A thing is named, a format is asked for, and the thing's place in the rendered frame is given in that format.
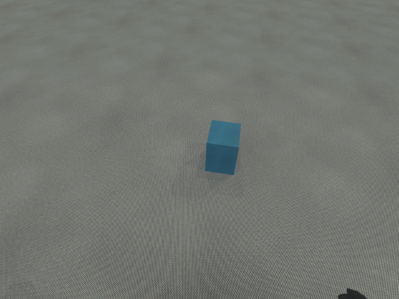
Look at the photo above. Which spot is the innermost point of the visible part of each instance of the carton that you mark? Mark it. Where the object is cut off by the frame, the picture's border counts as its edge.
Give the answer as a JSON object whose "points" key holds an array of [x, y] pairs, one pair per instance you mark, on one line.
{"points": [[222, 147]]}

